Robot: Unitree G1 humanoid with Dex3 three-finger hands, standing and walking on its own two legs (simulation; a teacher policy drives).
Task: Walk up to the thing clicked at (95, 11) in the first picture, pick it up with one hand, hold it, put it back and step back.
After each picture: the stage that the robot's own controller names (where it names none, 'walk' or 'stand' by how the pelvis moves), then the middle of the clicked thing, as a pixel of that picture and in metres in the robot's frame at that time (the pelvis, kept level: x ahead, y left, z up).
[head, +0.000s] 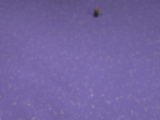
stand; (96, 12) +2.01 -0.18 -0.72
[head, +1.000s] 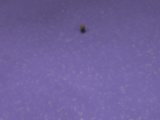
walk; (82, 28) +1.87 +0.14 -0.69
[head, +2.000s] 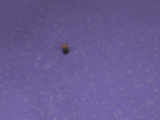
walk; (65, 49) +1.25 +0.33 -0.71
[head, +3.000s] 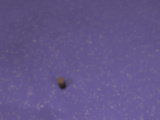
walk; (61, 83) +0.81 +0.28 -0.72
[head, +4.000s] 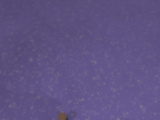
walk; (63, 119) +0.47 +0.23 -0.72
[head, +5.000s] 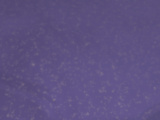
stand; out of the picture +0.35 +0.12 -0.71
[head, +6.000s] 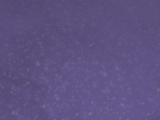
stand; out of the picture +0.37 +0.11 -0.72
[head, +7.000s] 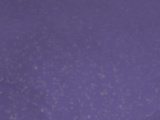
stand; out of the picture +0.36 +0.12 -0.72
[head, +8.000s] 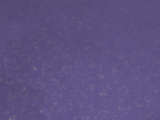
stand; out of the picture +0.35 +0.13 -0.72
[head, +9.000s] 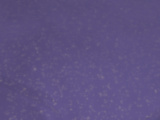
stand; out of the picture +0.35 +0.13 -0.72
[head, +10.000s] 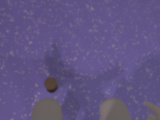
go down; (51, 85) +0.40 +0.14 -0.45
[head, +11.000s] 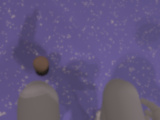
go down; (41, 66) +0.43 +0.16 -0.30
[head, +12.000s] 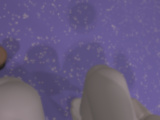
close in; out of the picture +0.41 +0.20 -0.23
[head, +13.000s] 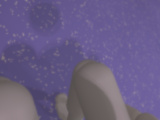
close; out of the picture +0.42 +0.21 -0.23
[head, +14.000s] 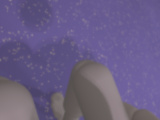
lift; out of the picture +0.41 +0.22 -0.23
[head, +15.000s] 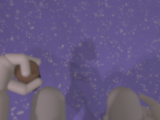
lift; (29, 76) +0.34 +0.20 -0.06
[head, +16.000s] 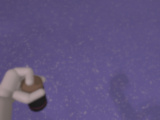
hold; (35, 94) +0.32 +0.17 +0.02
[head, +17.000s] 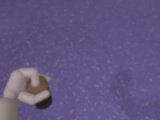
hold; (40, 93) +0.32 +0.16 +0.01
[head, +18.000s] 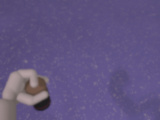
hold; (38, 94) +0.32 +0.17 +0.00
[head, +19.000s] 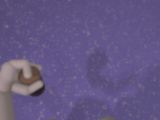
crouch; (32, 82) +0.36 +0.17 -0.06
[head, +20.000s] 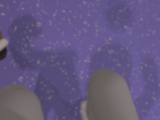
lower; out of the picture +0.47 +0.22 -0.14
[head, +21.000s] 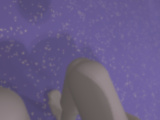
lower; out of the picture +0.44 +0.25 -0.23
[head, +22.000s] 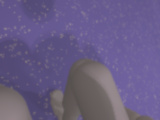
lower; out of the picture +0.44 +0.25 -0.23
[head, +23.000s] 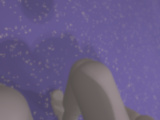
lower; out of the picture +0.44 +0.24 -0.23
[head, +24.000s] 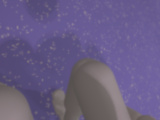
lower; out of the picture +0.43 +0.24 -0.23
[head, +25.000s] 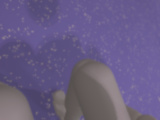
open; out of the picture +0.43 +0.23 -0.23
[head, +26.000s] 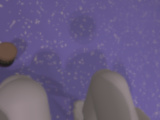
stand; (5, 55) +0.43 +0.21 -0.26
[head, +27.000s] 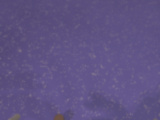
stand; out of the picture +0.38 +0.15 -0.62
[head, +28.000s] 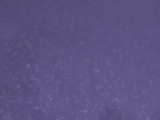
stand; out of the picture +0.40 +0.14 -0.66
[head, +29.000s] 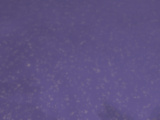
stand; out of the picture +0.38 +0.14 -0.67
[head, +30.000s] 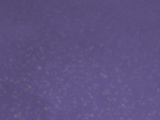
stand; out of the picture +0.40 +0.12 -0.71
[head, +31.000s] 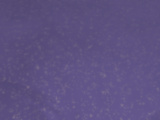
stand; out of the picture +0.38 +0.13 -0.72
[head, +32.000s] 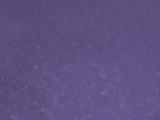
stand; out of the picture +0.36 +0.14 -0.72
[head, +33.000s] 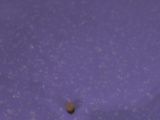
walk; (70, 107) +0.45 +0.14 -0.70
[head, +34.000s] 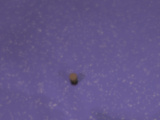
walk; (73, 79) +0.70 +0.14 -0.71
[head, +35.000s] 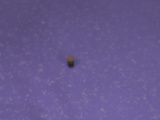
stand; (70, 61) +0.99 +0.12 -0.71
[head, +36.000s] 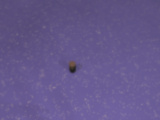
stand; (72, 67) +0.95 +0.12 -0.71
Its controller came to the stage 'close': yes
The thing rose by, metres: 0.71
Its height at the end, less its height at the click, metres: +0.00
